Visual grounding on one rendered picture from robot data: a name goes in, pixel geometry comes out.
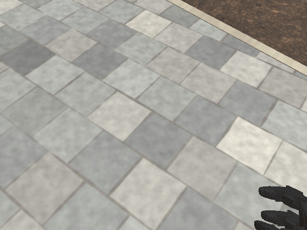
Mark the robot right hand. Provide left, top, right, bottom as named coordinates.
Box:
left=254, top=185, right=307, bottom=230

